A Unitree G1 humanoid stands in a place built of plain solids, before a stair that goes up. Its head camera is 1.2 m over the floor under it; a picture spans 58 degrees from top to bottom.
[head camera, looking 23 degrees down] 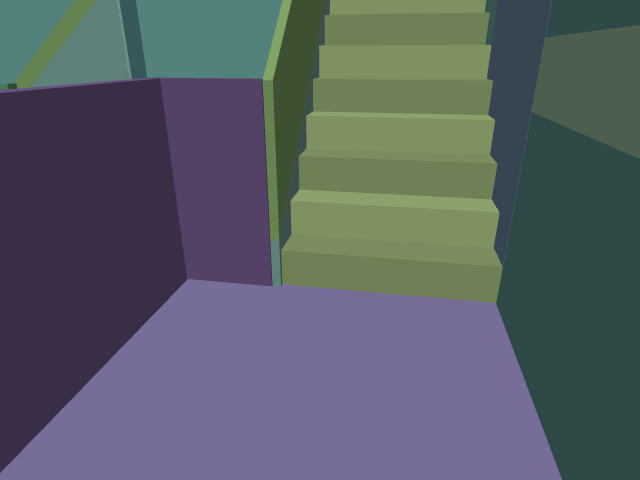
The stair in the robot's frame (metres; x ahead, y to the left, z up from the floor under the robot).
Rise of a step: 0.21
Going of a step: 0.24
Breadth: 1.17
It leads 10 degrees to the right of straight ahead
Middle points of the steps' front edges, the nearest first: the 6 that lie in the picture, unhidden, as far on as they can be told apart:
2.08 -0.36 0.21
2.31 -0.40 0.42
2.55 -0.44 0.64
2.78 -0.48 0.85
3.02 -0.52 1.06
3.25 -0.57 1.27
